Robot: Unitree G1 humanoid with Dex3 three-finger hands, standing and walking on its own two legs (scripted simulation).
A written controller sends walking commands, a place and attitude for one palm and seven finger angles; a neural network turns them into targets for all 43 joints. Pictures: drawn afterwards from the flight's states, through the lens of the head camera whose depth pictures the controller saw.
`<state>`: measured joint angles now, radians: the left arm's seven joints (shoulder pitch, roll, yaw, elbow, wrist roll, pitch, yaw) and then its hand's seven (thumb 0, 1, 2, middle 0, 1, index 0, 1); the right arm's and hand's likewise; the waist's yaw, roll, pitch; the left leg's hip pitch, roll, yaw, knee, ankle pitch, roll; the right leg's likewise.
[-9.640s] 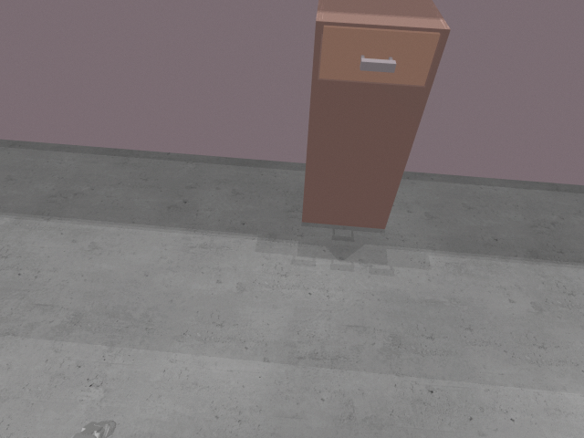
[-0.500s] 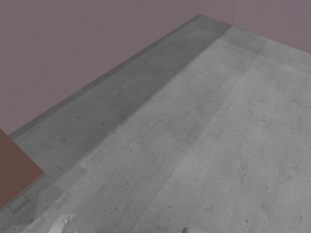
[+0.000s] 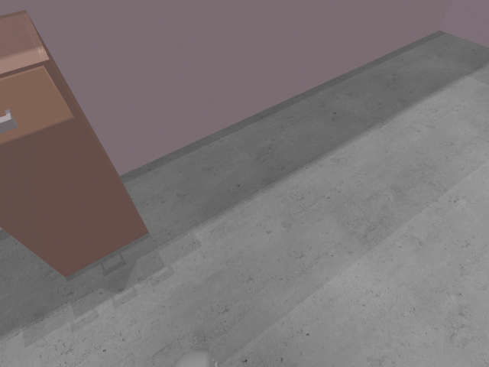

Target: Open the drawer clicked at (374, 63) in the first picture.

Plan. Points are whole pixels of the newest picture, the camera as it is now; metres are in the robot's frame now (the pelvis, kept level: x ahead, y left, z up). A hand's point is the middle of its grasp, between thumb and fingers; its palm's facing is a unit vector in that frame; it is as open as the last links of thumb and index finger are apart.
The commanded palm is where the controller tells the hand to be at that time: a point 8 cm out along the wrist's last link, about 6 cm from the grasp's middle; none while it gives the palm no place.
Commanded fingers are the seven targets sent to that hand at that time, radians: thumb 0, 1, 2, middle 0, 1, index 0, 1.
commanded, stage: turn to face it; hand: left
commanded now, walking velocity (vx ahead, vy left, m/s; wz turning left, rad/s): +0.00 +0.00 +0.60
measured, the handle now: out of the picture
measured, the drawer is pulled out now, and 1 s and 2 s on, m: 0.00 0.00 0.00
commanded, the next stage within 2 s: take the last steps up to it in 1.02 s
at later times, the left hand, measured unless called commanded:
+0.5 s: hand out of the picture +0.00 +0.29 -0.16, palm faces +0.33 -0.91 -0.25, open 7.4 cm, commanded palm none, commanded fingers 0.00 0.90 0.90 -0.20 -0.30 -0.20 -0.30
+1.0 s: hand out of the picture -0.09 +0.19 -0.15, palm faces +0.55 -0.79 -0.28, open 7.4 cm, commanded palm none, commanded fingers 0.00 0.90 0.90 -0.20 -0.30 -0.20 -0.30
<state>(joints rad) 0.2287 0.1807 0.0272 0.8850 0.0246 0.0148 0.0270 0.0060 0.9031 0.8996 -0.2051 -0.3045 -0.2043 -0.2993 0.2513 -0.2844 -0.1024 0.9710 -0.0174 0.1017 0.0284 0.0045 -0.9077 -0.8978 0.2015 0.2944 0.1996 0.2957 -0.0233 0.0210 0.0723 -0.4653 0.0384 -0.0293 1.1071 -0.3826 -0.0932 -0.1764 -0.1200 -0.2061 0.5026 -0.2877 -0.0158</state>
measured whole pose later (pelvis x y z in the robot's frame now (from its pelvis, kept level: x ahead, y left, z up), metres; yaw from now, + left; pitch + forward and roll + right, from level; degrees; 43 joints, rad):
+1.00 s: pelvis -0.05 -0.01 +0.00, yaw +34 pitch -2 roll +2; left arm 0.23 0.18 0.03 0.90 0.03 0.02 0.03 0.01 0.90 0.90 -0.21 -0.30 -0.20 -0.30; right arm 0.28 -0.26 -0.10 0.98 -0.02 0.10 0.02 0.00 -0.91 -0.90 0.20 0.29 0.20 0.30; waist -0.02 0.02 0.05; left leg -0.43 0.02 -0.04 1.06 -0.38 -0.07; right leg -0.21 -0.11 -0.15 0.50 -0.26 0.00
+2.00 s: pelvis +0.10 +0.02 +0.00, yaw +39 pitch -2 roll +0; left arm 0.36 0.12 0.03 1.12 0.02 -0.06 0.02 0.00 0.92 0.90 -0.20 -0.30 -0.20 -0.30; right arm 0.27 -0.19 -0.08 1.07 -0.03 0.01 0.01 0.00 -0.91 -0.90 0.20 0.29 0.20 0.30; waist 0.00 0.04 -0.01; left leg -0.56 0.12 0.04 1.07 -0.18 -0.03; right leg -0.10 0.02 -0.19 0.34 -0.22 -0.08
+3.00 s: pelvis +0.35 +0.20 +0.00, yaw +41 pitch +0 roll +2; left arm 0.19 0.15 0.05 1.02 0.02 0.00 0.04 -0.01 0.94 0.90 -0.21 -0.30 -0.20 -0.30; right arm 0.22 -0.18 -0.05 1.06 0.00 0.05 -0.02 0.00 -0.91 -0.90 0.20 0.29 0.20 0.30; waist 0.01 0.03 0.09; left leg -0.43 0.03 0.03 0.94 -0.43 -0.05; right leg -0.26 -0.06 -0.16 0.49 -0.22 -0.05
